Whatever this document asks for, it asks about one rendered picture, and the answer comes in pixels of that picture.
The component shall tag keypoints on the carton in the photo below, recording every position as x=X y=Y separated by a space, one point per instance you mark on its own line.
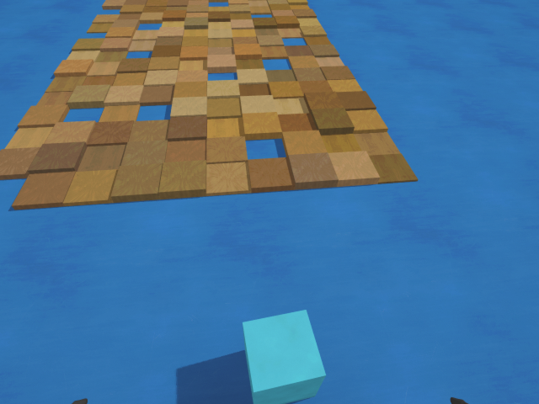
x=284 y=364

